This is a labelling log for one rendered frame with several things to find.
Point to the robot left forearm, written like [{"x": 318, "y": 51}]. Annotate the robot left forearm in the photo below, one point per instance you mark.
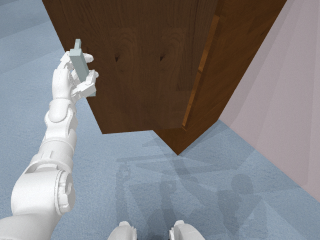
[{"x": 58, "y": 145}]

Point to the robot left upper arm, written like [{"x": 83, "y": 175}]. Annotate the robot left upper arm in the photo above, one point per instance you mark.
[{"x": 39, "y": 201}]

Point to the cupboard door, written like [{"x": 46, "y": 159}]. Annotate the cupboard door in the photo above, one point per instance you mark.
[{"x": 146, "y": 52}]

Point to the robot left shin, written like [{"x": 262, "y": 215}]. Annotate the robot left shin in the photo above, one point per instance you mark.
[{"x": 124, "y": 223}]

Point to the handle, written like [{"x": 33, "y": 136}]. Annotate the handle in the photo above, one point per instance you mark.
[{"x": 78, "y": 60}]

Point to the left robot hand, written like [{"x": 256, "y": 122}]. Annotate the left robot hand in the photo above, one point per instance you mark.
[{"x": 64, "y": 82}]

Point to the right robot thigh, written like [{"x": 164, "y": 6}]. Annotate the right robot thigh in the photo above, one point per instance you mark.
[{"x": 184, "y": 232}]

